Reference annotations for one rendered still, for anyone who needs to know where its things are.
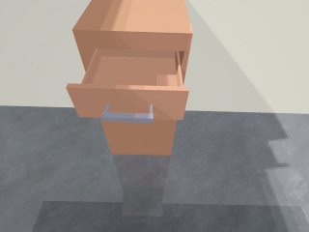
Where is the drawer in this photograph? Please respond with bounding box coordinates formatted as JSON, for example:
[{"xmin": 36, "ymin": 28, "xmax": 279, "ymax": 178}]
[{"xmin": 66, "ymin": 48, "xmax": 189, "ymax": 120}]

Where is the handle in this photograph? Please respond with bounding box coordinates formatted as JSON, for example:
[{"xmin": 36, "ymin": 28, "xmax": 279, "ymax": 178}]
[{"xmin": 101, "ymin": 103, "xmax": 154, "ymax": 123}]

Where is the cabinet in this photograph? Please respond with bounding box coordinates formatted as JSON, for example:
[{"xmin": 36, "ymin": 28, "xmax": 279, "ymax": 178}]
[{"xmin": 72, "ymin": 0, "xmax": 193, "ymax": 156}]

